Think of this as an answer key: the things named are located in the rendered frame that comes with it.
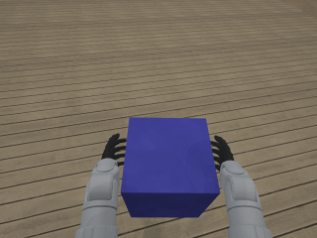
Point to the right robot forearm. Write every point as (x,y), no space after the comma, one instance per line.
(245,213)

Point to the robot left hand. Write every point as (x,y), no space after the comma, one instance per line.
(110,149)

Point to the left robot forearm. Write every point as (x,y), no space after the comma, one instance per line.
(100,203)

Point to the carton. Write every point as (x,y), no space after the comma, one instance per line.
(169,169)

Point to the robot right hand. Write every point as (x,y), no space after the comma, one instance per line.
(224,152)

